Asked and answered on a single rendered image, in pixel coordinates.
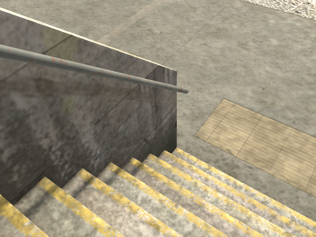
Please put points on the stairs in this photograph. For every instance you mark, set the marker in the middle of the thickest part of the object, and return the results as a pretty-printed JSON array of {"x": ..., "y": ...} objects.
[{"x": 173, "y": 195}]

